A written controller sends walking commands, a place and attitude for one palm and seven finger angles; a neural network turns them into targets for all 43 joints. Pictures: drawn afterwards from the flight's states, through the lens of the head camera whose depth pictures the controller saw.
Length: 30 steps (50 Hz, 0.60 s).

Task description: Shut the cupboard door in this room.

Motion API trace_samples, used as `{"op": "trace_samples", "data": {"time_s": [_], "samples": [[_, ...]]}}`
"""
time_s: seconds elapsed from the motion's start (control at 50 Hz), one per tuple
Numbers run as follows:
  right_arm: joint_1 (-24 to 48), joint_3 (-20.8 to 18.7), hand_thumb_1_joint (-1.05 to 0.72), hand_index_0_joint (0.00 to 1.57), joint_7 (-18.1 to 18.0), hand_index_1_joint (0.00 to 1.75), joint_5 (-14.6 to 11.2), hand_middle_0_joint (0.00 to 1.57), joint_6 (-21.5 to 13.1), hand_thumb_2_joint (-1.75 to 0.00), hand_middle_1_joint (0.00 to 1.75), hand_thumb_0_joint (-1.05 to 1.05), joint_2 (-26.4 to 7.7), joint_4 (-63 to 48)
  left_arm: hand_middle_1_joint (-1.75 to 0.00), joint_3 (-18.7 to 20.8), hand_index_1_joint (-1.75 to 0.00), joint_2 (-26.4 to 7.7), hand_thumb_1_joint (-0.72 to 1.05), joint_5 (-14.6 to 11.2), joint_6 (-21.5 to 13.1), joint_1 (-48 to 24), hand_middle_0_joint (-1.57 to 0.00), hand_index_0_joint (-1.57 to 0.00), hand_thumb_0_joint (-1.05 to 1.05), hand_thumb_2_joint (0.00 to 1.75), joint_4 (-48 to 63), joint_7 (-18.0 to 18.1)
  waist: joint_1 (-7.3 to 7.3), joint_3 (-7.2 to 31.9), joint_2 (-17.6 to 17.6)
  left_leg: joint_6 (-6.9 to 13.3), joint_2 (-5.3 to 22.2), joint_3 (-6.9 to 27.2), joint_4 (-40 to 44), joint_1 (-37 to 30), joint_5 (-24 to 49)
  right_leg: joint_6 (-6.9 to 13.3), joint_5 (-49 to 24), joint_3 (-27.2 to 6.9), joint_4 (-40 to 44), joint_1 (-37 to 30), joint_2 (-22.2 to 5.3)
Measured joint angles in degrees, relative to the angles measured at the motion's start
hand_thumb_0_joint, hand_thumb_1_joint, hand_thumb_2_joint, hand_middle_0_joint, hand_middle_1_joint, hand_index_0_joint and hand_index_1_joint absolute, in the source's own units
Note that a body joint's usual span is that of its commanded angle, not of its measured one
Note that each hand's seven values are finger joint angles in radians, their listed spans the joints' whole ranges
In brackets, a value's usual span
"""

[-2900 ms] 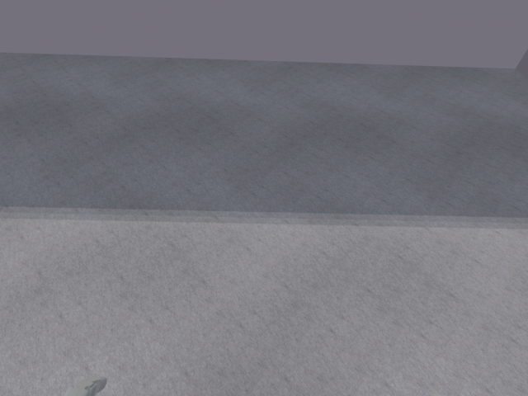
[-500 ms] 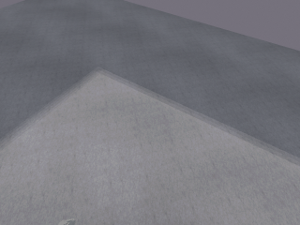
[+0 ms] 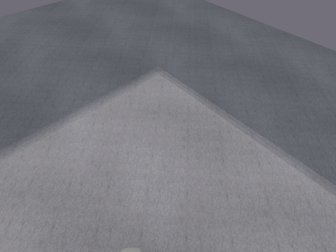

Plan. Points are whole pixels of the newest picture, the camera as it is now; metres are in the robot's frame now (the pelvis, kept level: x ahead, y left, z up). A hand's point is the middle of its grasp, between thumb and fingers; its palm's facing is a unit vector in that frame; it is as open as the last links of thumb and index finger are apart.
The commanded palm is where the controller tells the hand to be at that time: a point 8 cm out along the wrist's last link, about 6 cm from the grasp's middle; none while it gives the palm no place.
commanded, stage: turn or walk to find it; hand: left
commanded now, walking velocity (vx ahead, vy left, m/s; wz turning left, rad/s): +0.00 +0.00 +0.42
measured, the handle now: out of the picture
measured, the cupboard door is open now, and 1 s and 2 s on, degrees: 84 84 84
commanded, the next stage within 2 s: none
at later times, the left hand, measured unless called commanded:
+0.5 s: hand out of the picture +0.04 +0.27 -0.16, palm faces +0.21 -0.95 -0.24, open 7.4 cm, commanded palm none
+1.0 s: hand out of the picture -0.06 +0.18 -0.15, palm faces +0.42 -0.87 -0.25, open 7.4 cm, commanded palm none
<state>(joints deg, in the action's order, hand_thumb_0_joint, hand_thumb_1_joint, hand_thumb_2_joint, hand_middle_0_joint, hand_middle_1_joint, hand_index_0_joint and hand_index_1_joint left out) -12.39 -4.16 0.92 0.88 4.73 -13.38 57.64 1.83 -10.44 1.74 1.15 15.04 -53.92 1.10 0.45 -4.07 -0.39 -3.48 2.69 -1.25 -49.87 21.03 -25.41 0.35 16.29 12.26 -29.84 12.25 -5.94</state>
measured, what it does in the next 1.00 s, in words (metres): steps on the spot, turning left: left foot, then right foot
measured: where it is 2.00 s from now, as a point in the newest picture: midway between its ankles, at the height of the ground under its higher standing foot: outside the picture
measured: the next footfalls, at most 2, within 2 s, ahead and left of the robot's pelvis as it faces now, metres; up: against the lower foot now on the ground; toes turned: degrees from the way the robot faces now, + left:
left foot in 0.08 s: +0.02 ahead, +0.13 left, +0.00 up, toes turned +7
right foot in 0.70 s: +0.03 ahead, -0.09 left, +0.00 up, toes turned +13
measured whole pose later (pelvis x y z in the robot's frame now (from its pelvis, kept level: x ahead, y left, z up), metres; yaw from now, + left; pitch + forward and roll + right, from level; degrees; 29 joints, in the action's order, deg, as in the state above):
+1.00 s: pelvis -0.05 -0.01 +0.00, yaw +25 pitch -1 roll +1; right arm -15.2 -5.2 0.8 1.4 5.1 -14.5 58.1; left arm 1.5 -9.0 1.2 0.9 13.9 -53.8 1.3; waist -1.0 -2.6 1.9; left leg -4.3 2.4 2.1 -61.8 25.8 -21.2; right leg 1.9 15.3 10.4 -27.2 10.4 -4.0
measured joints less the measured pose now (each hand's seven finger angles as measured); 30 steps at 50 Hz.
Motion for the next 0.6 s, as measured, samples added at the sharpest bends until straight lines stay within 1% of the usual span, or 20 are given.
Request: {"op": "trace_samples", "data": {"time_s": [0.04,0.08,0.1,0.12,0.14,0.16,0.2,0.26,0.34,0.42,0.52,0.6], "samples": [[1.2,0.3,-0.91,0.2,-0.1,0.3,-0.2,0.2,-0.6,-0.9,0.3,0.01,0.4,-0.7,-0.3,0.4,-0.3,-0.8,0.9,0.0,0.2,0.5,-0.2,-0.2,0.0,0.9,-0.6,0.0,0.53,-0.3,-0.8,0.4,-0.3,-1.3,6.0,-2.5,0.6,-0.8,0.6,0.8,-1.7,0.9,-0.9],[2.0,0.7,-0.91,0.2,0.0,0.3,-0.3,0.2,-1.6,-0.9,0.3,0.01,0.6,-1.6,-0.3,0.8,-0.3,-1.8,0.9,-0.3,0.6,1.2,-0.2,-0.2,0.0,0.9,-1.2,-0.1,0.59,-0.1,-1.3,1.3,-0.7,-2.3,14.4,-5.9,6.4,-2.0,2.0,1.7,-4.8,2.2,-1.9],[2.6,0.8,-0.91,0.2,-0.1,0.3,-0.2,0.2,-2.2,-0.9,0.3,0.01,1.2,-1.8,-0.3,1.2,-0.3,-2.6,0.9,-0.5,1.0,1.2,-0.2,-0.2,0.0,0.9,-1.6,-0.1,0.72,-0.3,-2.6,3.0,-1.7,-2.6,14.8,-5.9,7.1,-2.5,3.2,0.8,-7.6,3.5,-2.8],[3.0,1.0,-0.91,0.2,-0.1,0.3,-0.2,0.2,-2.6,-0.9,0.3,0.01,1.7,-2.1,-0.3,1.4,-0.3,-3.3,0.91,-0.6,1.7,1.2,-0.2,-0.2,0.0,0.9,-2.0,0.0,1.09,-0.4,-3.4,4.4,-2.3,-2.9,14.2,-5.7,6.5,-3.0,7.3,-1.3,-11.8,5.2,-2.7],[3.3,1.3,-0.91,0.2,-0.1,0.3,-0.1,0.2,-2.9,-0.9,0.3,0.01,2.1,-2.4,-0.3,1.6,-0.3,-3.8,0.91,-0.6,2.4,1.3,-0.2,-0.2,0.0,0.9,-2.3,0.2,1.39,-0.2,-3.8,5.4,-2.4,-2.9,14.1,-5.8,6.0,-3.3,10.7,-3.4,-16.5,7.0,-2.0],[3.4,1.5,-0.91,0.2,-0.3,0.3,0.0,0.2,-3.1,-0.9,0.3,0.01,2.5,-2.7,-0.3,1.8,-0.3,-4.1,0.91,-0.6,3.0,1.3,-0.2,-0.2,0.0,0.9,-2.7,0.2,1.43,0.1,-3.8,6.1,-2.5,-2.8,14.7,-6.1,5.9,-3.5,12.2,-4.9,-20.9,8.7,-1.2],[3.4,1.9,-0.91,0.2,-0.8,0.3,0.2,0.2,-3.4,-0.9,0.3,0.0,3.1,-3.1,-0.3,2.1,-0.3,-4.5,0.91,-0.5,3.6,0.8,-0.2,-0.19,0.0,0.9,-3.3,0.0,1.18,0.7,-3.4,6.6,-2.6,-2.1,17.2,-7.0,7.0,-3.8,10.9,-7.0,-27.7,11.2,-0.1],[3.3,2.4,-0.91,0.2,-1.3,0.3,0.0,0.21,-3.7,-0.9,0.3,0.0,3.4,-3.2,-0.3,2.3,-0.3,-4.8,0.91,-0.5,3.1,-0.4,-0.2,-0.19,0.01,0.9,-3.1,-0.5,1.07,1.0,-2.7,7.1,-3.3,-1.1,21.5,-8.5,9.8,-4.6,6.8,-9.0,-32.7,13.5,0.4],[2.4,2.5,-0.91,0.2,-1.5,0.3,-0.1,0.21,-4.2,-0.9,0.3,0.0,3.7,-3.2,-0.3,2.3,-0.3,-4.6,0.91,-0.6,2.5,-2.1,-0.2,-0.19,0.0,0.9,-2.2,-0.4,0.64,1.4,-2.0,7.7,-4.5,0.2,25.1,-9.7,12.3,-5.7,4.3,-10.8,-33.2,14.1,0.6],[0.9,2.3,-0.91,0.2,-1.5,0.3,0.0,0.21,-4.0,-0.9,0.3,0.0,3.9,-2.9,-0.3,2.2,-0.3,-4.2,0.91,-0.8,2.5,-4.0,-0.2,-0.19,0.0,0.9,-1.3,-0.2,-0.32,1.6,-1.3,8.0,-5.6,1.8,26.2,-9.8,13.5,-6.3,4.9,-11.5,-29.8,13.0,0.9],[-1.3,1.8,-0.91,0.2,-1.4,0.3,0.4,0.21,-3.4,-0.9,0.3,0.0,3.5,-2.1,-0.3,1.9,-0.3,-3.1,0.91,-0.9,2.6,-6.4,-0.2,-0.19,0.0,0.9,-0.1,-0.1,-1.85,1.6,-0.5,7.6,-6.7,3.6,25.9,-8.8,14.3,-5.9,6.9,-11.8,-23.9,11.0,2.1],[-2.9,1.3,-0.91,0.2,-1.3,0.3,0.7,0.21,-2.7,-0.9,0.3,0.0,2.6,-1.5,-0.3,1.3,-0.3,-1.8,0.91,-1.2,2.4,-8.0,-0.2,-0.19,0.0,0.9,1.1,0.0,-3.1,1.4,1.0,6.8,-7.2,5.3,24.8,-7.2,14.7,-4.9,8.0,-11.7,-16.8,8.3,3.6]]}}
